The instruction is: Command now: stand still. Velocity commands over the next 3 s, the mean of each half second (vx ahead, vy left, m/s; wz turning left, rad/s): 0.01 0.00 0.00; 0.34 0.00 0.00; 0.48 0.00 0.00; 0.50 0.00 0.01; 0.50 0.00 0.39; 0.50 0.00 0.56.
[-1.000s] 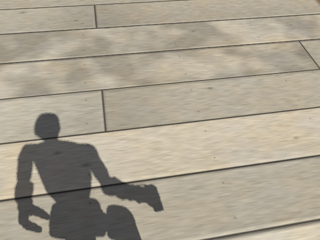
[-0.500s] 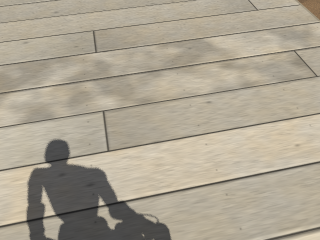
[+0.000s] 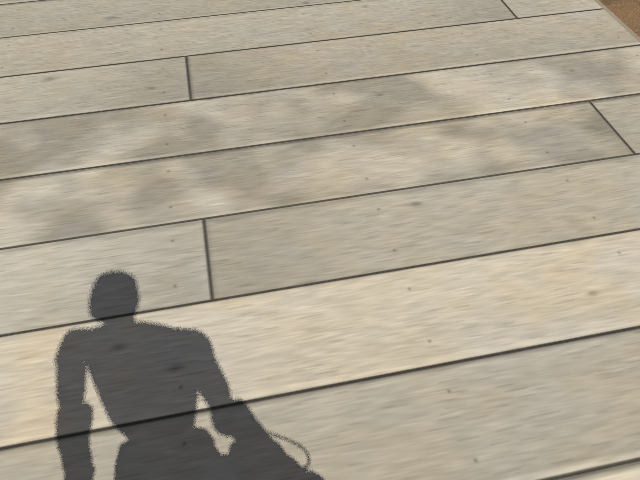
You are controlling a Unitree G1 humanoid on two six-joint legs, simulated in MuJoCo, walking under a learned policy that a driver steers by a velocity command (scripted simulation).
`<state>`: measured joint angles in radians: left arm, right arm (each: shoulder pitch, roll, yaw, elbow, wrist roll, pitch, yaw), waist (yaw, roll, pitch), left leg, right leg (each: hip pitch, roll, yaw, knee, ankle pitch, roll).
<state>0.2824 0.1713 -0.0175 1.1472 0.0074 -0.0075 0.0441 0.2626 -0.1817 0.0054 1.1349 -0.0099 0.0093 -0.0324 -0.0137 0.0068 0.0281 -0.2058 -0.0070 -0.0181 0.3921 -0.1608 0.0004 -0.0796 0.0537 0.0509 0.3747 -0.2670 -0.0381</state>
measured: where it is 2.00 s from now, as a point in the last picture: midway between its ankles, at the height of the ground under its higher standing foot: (315, 379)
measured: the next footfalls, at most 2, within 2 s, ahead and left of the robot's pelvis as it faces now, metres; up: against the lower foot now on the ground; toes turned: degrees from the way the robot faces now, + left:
right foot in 1.22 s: +0.48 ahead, -0.01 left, +0.00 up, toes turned -4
left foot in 1.78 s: +0.80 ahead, +0.14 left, +0.00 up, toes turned +4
